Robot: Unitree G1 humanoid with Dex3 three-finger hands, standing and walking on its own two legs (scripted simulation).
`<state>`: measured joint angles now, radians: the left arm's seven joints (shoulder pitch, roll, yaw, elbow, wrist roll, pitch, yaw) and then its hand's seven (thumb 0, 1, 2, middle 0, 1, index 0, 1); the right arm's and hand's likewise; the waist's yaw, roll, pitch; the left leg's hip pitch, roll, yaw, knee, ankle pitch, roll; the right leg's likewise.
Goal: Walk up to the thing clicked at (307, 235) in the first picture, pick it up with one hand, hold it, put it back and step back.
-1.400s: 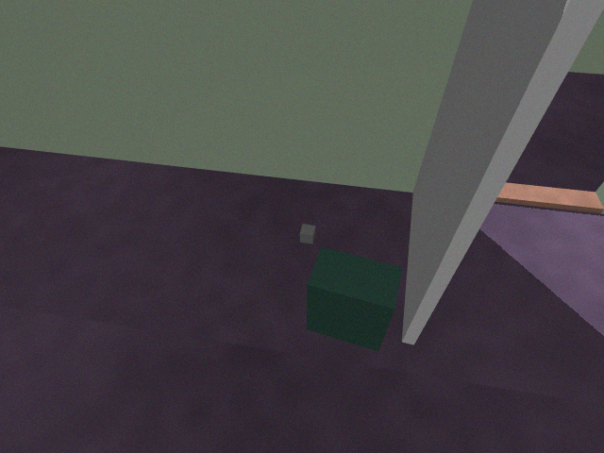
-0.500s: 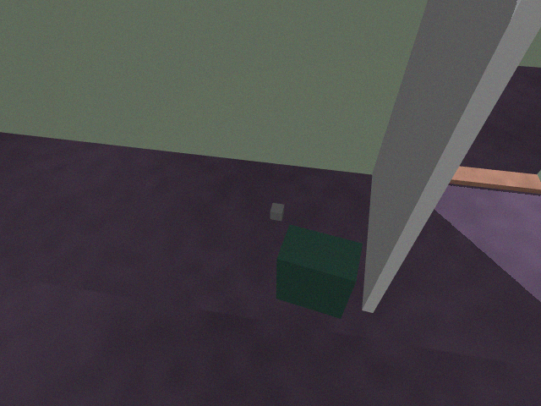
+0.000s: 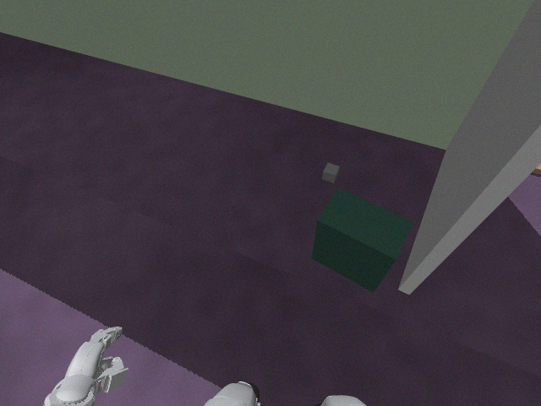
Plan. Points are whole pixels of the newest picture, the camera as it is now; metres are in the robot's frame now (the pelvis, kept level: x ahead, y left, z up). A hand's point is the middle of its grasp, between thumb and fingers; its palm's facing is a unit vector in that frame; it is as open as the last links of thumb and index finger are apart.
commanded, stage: walk up
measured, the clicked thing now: (330, 172) +1.07 -0.21 -0.74
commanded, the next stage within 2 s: none
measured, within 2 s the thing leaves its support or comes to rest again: neither
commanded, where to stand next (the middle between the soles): +0.06 +0.02 m, yaw +48 degrees
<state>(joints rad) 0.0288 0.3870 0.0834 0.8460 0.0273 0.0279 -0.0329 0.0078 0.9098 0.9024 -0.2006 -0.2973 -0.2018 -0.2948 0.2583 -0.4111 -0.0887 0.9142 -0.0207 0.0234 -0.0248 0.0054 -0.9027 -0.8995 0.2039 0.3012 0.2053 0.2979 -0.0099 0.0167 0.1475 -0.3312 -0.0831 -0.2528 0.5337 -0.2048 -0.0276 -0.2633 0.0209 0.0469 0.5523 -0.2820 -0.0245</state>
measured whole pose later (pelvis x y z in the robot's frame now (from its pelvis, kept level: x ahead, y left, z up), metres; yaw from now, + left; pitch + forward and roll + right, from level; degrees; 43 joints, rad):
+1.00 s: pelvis +0.01 -0.04 +0.00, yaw +38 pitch -2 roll +2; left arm 0.31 0.40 0.06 0.77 0.05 -0.03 -0.01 0.01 0.90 0.90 -0.21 -0.30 -0.21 -0.30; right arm 0.27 -0.44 -0.08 0.75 -0.01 0.04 0.03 0.00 -0.91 -0.90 0.20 0.30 0.20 0.30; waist 0.06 0.06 0.10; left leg -0.47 -0.02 -0.08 1.00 -0.40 -0.02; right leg -0.27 -0.13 -0.12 0.60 -0.29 0.00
